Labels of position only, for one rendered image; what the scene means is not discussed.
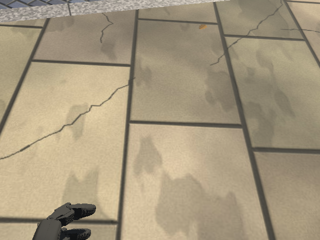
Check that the left robot hand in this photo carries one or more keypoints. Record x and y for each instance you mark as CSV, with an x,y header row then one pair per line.
x,y
51,227

